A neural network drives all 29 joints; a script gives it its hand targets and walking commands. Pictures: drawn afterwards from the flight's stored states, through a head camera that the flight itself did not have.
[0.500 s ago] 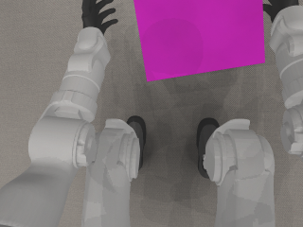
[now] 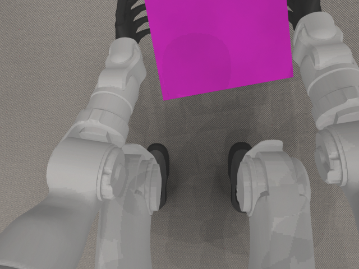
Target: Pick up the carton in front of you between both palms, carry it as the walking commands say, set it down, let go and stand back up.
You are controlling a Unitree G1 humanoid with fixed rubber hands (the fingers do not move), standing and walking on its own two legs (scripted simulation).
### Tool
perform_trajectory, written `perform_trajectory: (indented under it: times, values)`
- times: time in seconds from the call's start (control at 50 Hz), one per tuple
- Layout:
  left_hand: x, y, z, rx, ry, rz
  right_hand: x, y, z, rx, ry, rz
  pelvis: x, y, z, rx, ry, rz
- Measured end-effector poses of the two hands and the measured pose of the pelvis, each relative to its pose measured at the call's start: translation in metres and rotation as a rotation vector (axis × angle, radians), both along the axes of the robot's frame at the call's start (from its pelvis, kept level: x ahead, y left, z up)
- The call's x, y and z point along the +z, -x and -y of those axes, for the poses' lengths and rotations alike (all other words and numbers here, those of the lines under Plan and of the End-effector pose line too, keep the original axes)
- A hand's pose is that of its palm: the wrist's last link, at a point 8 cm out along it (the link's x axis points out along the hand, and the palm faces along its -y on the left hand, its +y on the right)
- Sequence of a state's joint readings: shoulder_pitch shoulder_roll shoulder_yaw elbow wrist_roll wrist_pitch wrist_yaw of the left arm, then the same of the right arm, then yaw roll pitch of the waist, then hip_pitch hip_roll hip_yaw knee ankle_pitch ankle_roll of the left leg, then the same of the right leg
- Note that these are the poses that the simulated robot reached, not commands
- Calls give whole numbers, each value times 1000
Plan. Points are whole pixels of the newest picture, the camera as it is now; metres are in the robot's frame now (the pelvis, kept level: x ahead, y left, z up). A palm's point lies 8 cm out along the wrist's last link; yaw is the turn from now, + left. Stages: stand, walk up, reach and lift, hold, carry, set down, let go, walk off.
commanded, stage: reach and lift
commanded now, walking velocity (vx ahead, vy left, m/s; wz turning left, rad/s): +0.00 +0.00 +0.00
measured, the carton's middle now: (213, 42) +0.51 -0.07 -0.26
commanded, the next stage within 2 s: none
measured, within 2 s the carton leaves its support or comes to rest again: leaves its support in 0.30 s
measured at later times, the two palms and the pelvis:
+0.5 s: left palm (116, 37) +0.50 +0.09 -0.10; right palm (326, 14) +0.50 -0.21 -0.11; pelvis +0.00 +0.01 +0.01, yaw -3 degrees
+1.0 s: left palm (22, 16) +0.48 +0.09 +0.08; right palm out of the picture +0.46 -0.21 +0.07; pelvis +0.02 +0.01 +0.14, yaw -5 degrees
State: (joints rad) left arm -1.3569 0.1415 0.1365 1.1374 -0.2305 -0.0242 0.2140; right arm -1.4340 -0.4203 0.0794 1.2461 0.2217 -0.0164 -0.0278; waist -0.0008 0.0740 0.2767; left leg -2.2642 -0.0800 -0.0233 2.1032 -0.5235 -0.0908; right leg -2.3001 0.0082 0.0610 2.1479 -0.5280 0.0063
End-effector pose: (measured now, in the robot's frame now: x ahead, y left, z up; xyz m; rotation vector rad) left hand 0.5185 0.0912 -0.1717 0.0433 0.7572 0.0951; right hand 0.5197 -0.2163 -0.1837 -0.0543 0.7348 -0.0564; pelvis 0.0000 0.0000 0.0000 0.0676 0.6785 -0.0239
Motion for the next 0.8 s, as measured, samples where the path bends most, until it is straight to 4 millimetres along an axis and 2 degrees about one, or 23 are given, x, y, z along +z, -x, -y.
perform_trajectory:
  times: [0.24,0.36,0.42,0.48,0.66,0.8]
  values:
    - [1,-3,2,68,9,-15,4,-3,-3,-1,29,-50,-8,-2,2,8,6,11]
    - [19,-1,-1,90,18,29,15,4,-7,-17,18,-23,-10,-5,0,-4,14,17]
    - [38,6,0,95,30,66,34,11,-8,-25,-6,11,-5,-4,-2,-15,17,20]
    - [65,14,4,97,47,94,64,21,-3,-46,-15,38,5,-3,-5,-27,18,26]
    - [149,28,13,69,69,81,156,40,5,-96,-17,24,53,-2,-11,-58,13,0]
    - [194,33,9,53,56,84,202,47,0,-109,-7,27,92,-6,-12,-62,16,-29]
